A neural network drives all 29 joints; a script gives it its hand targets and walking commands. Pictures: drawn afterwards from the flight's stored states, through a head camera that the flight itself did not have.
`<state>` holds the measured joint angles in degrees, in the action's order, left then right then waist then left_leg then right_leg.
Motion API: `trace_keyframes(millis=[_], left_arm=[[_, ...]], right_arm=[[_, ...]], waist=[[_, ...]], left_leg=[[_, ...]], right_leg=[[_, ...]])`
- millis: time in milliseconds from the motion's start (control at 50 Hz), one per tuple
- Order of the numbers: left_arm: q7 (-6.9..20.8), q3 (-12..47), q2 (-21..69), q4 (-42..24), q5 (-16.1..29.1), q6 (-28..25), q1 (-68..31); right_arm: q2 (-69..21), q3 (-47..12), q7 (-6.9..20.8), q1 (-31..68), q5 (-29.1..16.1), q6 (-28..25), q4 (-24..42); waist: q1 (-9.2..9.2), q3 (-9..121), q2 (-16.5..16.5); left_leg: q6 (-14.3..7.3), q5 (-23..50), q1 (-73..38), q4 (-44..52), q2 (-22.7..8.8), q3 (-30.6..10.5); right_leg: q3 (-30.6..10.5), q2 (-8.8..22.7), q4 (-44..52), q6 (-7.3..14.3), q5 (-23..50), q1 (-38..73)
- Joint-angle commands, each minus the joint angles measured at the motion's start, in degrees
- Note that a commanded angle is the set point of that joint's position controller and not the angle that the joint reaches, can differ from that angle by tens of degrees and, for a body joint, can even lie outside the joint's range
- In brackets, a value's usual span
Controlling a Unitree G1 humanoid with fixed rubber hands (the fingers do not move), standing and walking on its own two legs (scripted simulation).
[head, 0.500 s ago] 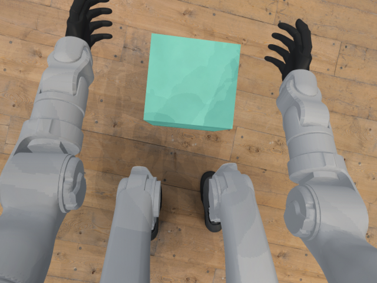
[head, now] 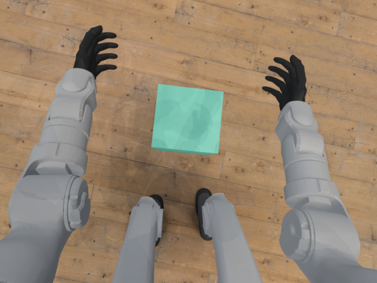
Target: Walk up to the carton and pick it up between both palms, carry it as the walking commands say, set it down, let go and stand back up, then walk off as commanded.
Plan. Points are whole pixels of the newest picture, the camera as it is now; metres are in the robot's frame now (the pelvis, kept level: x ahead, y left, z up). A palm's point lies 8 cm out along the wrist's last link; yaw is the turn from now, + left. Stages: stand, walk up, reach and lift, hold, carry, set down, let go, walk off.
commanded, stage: set down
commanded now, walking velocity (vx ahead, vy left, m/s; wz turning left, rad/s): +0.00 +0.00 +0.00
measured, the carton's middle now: (185, 124) +0.47 -0.03 -0.50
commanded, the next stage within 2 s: let go in 0.24 s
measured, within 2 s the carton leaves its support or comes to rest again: neither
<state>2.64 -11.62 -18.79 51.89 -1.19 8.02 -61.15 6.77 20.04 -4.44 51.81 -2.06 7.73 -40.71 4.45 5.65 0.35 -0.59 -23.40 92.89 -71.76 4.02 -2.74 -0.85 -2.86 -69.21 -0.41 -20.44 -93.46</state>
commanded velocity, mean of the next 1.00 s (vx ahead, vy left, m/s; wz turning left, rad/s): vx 0.00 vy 0.00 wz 0.00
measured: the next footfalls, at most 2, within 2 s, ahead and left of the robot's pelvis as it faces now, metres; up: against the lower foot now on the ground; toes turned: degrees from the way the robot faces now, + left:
none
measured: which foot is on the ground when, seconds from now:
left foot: down 0.00-1.00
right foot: down 0.00-1.00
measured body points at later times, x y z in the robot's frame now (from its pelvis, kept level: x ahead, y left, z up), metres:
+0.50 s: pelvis +0.03 -0.01 +0.08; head +0.29 +0.00 +0.44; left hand +0.44 +0.19 -0.05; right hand +0.40 -0.23 -0.05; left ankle +0.06 +0.10 -0.59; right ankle +0.08 -0.11 -0.59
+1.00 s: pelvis +0.09 -0.01 +0.15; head +0.15 +0.00 +0.59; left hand +0.29 +0.22 +0.06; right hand +0.26 -0.24 +0.07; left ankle +0.06 +0.10 -0.59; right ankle +0.08 -0.11 -0.59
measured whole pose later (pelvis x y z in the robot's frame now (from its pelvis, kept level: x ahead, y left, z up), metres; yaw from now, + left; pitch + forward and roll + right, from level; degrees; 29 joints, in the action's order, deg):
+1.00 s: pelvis +0.09 -0.01 +0.15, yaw +0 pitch +6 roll +0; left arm 2.2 -4.1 -11.1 28.3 -1.3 0.6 7.8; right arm 11.3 2.5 3.1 -11.9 -0.5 1.0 -25.8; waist 1.4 -1.8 -0.6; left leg -0.9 -16.2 16.7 -27.2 2.0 -3.4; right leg -2.7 -2.8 -26.5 1.0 -14.0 -18.2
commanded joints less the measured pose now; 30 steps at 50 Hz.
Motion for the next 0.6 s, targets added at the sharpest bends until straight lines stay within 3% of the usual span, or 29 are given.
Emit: trace_keyframes(millis=[0, 140, 240, 300, 380, 460, 580], left_arm=[[0.3, -0.9, -5.0, -5.6, -0.7, -1.9, -11.8], [0.3, -3.0, -3.0, -2.3, -3.3, -3.8, -10.5], [-0.5, -5.3, -1.2, -2.3, -6.2, -4.2, -6.3], [-1.8, -4.9, -0.1, -6.6, -6.6, -3.9, -0.6], [-4.5, -2.6, 2.6, -18.6, -6.4, -3.3, 13.2], [-5.2, -0.4, 3.7, -26.7, -5.0, -3.4, 20.0], [-3.9, 0.7, 4.3, -25.7, -3.6, -5.3, 34.7]], right_arm=[[4.7, 0.8, 0.4, 8.2, 1.1, -1.9, 5.5], [3.0, 2.0, 0.7, 6.6, 4.1, -4.1, 2.3], [3.6, 2.4, 1.7, 3.7, 6.9, -5.0, 2.3], [5.0, 1.2, 3.2, -1.3, 7.8, -4.7, 5.4], [7.2, -3.2, 6.0, -14.1, 7.3, -4.1, 12.7], [8.6, -6.4, 7.5, -20.8, 5.3, -4.1, 18.3], [7.4, -10.5, 8.5, -34.4, 2.5, -5.4, 16.3]], waist=[[0.42, 52.3, 4.9], [0.77, 44.9, 5.0], [0.80, 46.3, 5.2], [0.65, 52.3, 5.0], [-0.46, 59.2, 4.5], [-0.07, 51.2, 1.7], [-1.48, 34.2, 0.5]], left_leg=[[2.0, 20.6, -34.7, 10.6, 0.1, 0.3], [2.4, 22.2, -36.7, 17.0, -0.7, -0.5], [2.9, 25.7, -39.6, 18.4, -1.0, -0.8], [3.0, 29.7, -45.4, 19.2, -1.0, -0.7], [2.7, 36.5, -55.9, 21.2, -0.8, -0.9], [1.9, 30.3, -54.0, 25.3, -0.5, 0.1], [1.4, 20.5, -53.4, 32.0, -0.9, 1.2]], right_leg=[[2.4, -1.0, 8.1, -2.4, 21.3, 32.3], [2.6, -0.6, 14.6, -2.7, 22.5, 34.2], [3.0, -0.5, 15.6, -2.6, 25.1, 37.1], [3.1, -0.7, 15.8, -2.2, 28.6, 42.8], [2.1, -0.7, 17.4, -1.2, 33.6, 52.0], [0.1, -0.1, 21.3, -0.5, 32.8, 60.4], [-1.8, 1.2, 28.0, -0.9, 28.4, 69.3]])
